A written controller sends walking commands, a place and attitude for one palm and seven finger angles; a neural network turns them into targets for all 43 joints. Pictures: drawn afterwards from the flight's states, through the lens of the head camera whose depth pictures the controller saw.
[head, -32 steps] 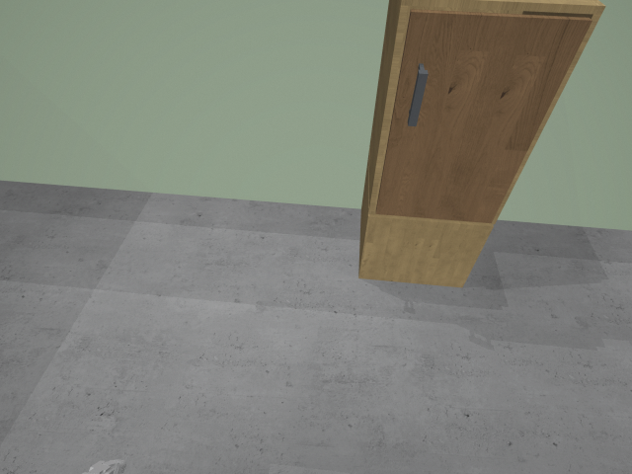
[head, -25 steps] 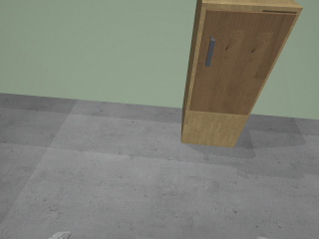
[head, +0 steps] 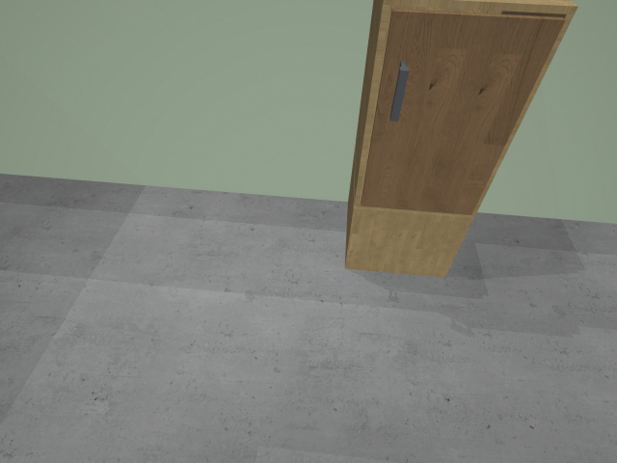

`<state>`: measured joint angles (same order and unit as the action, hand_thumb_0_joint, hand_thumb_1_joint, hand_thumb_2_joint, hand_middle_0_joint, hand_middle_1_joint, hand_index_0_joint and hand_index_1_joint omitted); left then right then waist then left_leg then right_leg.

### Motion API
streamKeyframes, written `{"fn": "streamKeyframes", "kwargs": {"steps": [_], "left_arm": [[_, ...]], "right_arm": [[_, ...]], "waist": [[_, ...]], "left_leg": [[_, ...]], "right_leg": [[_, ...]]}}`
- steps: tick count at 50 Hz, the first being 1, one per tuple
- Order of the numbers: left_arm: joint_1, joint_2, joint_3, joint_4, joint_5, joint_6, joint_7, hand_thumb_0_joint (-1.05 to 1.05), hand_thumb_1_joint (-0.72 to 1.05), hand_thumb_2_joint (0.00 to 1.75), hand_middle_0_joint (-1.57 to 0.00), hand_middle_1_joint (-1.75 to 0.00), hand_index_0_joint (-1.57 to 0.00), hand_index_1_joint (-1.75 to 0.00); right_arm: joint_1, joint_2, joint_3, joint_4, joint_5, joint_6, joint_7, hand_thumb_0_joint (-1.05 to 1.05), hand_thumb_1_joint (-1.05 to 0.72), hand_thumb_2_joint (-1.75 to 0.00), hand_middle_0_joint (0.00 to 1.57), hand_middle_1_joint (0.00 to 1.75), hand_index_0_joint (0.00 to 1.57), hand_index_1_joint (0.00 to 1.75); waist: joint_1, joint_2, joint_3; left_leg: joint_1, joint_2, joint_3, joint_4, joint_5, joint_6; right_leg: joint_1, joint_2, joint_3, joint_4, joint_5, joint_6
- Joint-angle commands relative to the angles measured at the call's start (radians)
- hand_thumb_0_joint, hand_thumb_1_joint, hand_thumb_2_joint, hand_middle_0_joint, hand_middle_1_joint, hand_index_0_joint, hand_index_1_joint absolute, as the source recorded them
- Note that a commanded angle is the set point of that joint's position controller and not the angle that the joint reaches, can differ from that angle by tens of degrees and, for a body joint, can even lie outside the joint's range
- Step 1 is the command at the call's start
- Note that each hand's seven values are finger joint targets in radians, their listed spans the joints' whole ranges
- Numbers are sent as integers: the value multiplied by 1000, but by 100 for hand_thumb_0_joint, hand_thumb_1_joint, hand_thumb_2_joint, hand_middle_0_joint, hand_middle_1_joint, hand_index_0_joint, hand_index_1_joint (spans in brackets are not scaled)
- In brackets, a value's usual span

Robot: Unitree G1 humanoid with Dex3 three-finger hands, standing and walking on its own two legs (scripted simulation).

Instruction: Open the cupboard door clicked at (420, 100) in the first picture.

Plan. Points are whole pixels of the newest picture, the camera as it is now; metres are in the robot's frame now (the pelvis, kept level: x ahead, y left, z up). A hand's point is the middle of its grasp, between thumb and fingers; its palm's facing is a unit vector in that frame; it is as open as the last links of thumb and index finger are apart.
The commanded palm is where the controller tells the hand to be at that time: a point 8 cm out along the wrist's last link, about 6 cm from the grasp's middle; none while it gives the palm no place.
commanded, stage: stand and wait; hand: left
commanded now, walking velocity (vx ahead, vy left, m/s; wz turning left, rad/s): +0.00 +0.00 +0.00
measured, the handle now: (398, 91) +0.93 -0.17 +0.03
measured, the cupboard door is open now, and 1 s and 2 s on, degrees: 0 0 0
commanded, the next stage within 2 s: look at it before walking up in 0.18 s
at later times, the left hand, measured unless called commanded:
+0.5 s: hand out of the picture +0.08 +0.24 -0.15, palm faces -0.04 -0.94 -0.33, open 7.4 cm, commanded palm none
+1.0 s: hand out of the picture +0.08 +0.25 -0.15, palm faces -0.03 -0.94 -0.34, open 7.4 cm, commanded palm none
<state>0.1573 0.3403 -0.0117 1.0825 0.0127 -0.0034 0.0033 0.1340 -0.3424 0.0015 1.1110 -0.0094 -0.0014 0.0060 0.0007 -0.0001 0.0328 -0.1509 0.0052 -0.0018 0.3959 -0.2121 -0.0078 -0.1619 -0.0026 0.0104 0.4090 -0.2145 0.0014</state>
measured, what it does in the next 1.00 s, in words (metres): stands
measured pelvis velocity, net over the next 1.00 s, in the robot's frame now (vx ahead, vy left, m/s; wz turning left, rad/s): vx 0.01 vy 0.00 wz -0.02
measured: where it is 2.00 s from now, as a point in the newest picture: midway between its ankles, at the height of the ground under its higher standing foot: outside the picture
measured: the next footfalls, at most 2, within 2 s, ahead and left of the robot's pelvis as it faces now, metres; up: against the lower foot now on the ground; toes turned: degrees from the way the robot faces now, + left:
left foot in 1.76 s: +0.03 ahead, +0.13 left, +0.00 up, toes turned -27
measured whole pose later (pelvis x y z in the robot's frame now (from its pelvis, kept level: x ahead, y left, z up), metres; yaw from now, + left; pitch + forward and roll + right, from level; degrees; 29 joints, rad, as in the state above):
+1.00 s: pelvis +0.01 +0.00 +0.00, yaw -1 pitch -2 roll +0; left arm 0.14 0.34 -0.01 1.08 0.01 0.00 0.01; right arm 0.10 -0.34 0.00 1.11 -0.01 -0.01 0.00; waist 0.01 0.00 0.03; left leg -0.13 0.01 0.02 0.37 -0.21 -0.01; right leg -0.15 0.01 0.03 0.38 -0.20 0.00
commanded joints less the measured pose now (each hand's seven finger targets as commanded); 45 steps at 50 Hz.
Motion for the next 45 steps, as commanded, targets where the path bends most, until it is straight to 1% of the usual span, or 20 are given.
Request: {"fn": "streamKeyframes", "kwargs": {"steps": [1,3,5,6,8,10,12,13,16,20,23,24,26,28,31,34,36,41,43,45], "left_arm": [[-57,202,45,-65,-3,-25,9,0,90,90,-20,-30,-20,-30],[-51,203,45,-64,-3,-26,9,0,90,90,-20,-30,-20,-30],[-50,203,44,-61,-4,-25,9,0,90,90,-20,-30,-20,-30],[-56,203,45,-62,-3,-25,9,0,90,90,-20,-30,-20,-30],[-55,203,45,-60,-2,-25,9,0,90,90,-20,-30,-20,-30],[-56,203,45,-60,-2,-25,9,0,90,90,-20,-30,-20,-30],[-58,203,45,-61,-2,-25,8,0,90,90,-20,-30,-20,-30],[-57,203,45,-64,-1,-25,9,0,90,90,-20,-30,-20,-30],[-58,201,44,-63,-1,-25,9,0,90,90,-20,-30,-20,-30],[-60,200,45,-63,-1,-26,9,0,90,90,-20,-30,-20,-30],[-57,200,46,-64,-1,-26,9,0,90,90,-20,-30,-20,-30],[-56,200,46,-62,0,-26,8,0,90,90,-20,-30,-20,-30],[-58,199,45,-61,-1,-25,9,0,90,90,-20,-30,-20,-30],[-56,199,45,-61,0,-26,9,0,90,90,-20,-30,-20,-30],[-54,199,45,-59,-1,-26,9,0,90,90,-20,-30,-20,-30],[-56,202,46,-58,-1,-27,9,0,90,90,-20,-30,-20,-30],[-51,201,46,-57,-1,-27,9,0,90,90,-20,-30,-20,-30],[-52,203,45,-56,-2,-27,9,0,90,90,-20,-30,-20,-30],[-50,204,46,-56,-1,-29,10,0,90,90,-20,-30,-20,-30],[-50,203,46,-54,-2,-29,10,0,90,90,-20,-30,-20,-30]], "right_arm": [[-59,-194,-40,-68,-1,-31,-17,0,-90,-90,20,30,20,30],[-56,-194,-39,-65,0,-31,-17,0,-90,-90,20,30,20,30],[-58,-195,-38,-62,-1,-32,-17,0,-90,-90,20,30,20,30],[-55,-195,-39,-61,0,-32,-17,0,-90,-90,20,30,20,30],[-56,-194,-37,-60,0,-30,-16,0,-90,-90,20,30,20,30],[-58,-193,-38,-58,-1,-30,-16,0,-90,-90,20,30,20,30],[-54,-193,-38,-57,-1,-30,-16,0,-90,-90,20,30,20,30],[-52,-192,-39,-59,0,-30,-15,0,-90,-90,20,30,20,30],[-57,-194,-39,-56,-1,-32,-15,0,-90,-90,20,30,20,30],[-58,-192,-40,-58,-1,-32,-16,0,-90,-90,20,30,20,30],[-57,-194,-40,-60,0,-33,-16,0,-90,-90,20,30,20,30],[-63,-193,-39,-60,0,-33,-16,0,-90,-90,20,30,20,30],[-62,-193,-40,-59,0,-33,-16,0,-90,-90,20,30,20,30],[-60,-194,-39,-60,1,-32,-17,0,-90,-90,20,30,20,30],[-67,-195,-40,-58,1,-33,-17,0,-90,-90,20,30,20,30],[-63,-195,-38,-57,1,-33,-18,0,-90,-90,20,30,20,30],[-67,-196,-38,-57,1,-34,-18,0,-90,-90,20,30,20,30],[-68,-196,-37,-57,2,-33,-18,0,-90,-90,20,30,20,30],[-66,-196,-37,-58,3,-33,-18,0,-90,-90,20,30,20,30],[-70,-198,-38,-58,1,-33,-19,0,-90,-90,20,30,20,30]], "waist": [[-2,-11,-52],[1,-5,-63],[2,-7,-59],[-2,-10,-56],[3,-2,-42],[1,-8,-37],[-1,-8,-41],[-1,-19,-43],[-1,-6,-50],[-1,-7,-46],[-1,0,-64],[0,-8,-57],[0,-2,-50],[-2,-4,-64],[-1,-6,-57],[-1,-5,-65],[0,3,-68],[0,-5,-68],[1,-13,-71],[-1,-7,-77]], "left_leg": [[-3,104,-91,-72,78,35],[1,106,-93,-71,89,37],[5,107,-90,-73,90,36],[2,108,-91,-78,88,35],[-10,106,-94,-80,77,35],[-4,105,-91,-80,69,34],[-2,105,-91,-82,67,34],[-2,105,-94,-78,72,34],[8,108,-93,-85,76,34],[8,108,-93,-82,91,34],[16,111,-93,-82,102,34],[20,111,-88,-82,104,34],[17,110,-91,-86,100,34],[22,111,-92,-83,112,33],[31,113,-88,-88,114,34],[32,115,-87,-85,142,33],[35,115,-86,-87,141,33],[40,115,-87,-90,143,32],[41,115,-88,-84,161,32],[55,115,-85,-83,174,31]], "right_leg": [[-3,-116,112,-80,64,-38],[8,-118,108,-81,75,-38],[3,-119,109,-81,81,-37],[2,-116,107,-79,78,-36],[0,-117,108,-87,63,-37],[-13,-117,115,-93,46,-37],[-14,-118,116,-95,41,-37],[-12,-117,115,-97,44,-37],[-13,-115,113,-92,51,-35],[-10,-115,115,-93,73,-35],[0,-114,109,-87,90,-35],[-5,-116,108,-87,98,-34],[-6,-114,108,-89,94,-33],[4,-113,111,-87,108,-35],[-2,-116,107,-90,114,-33],[14,-116,106,-85,150,-35],[18,-117,104,-85,150,-33],[21,-118,104,-90,154,-33],[30,-120,103,-91,177,-35],[29,-122,103,-89,195,-35]]}}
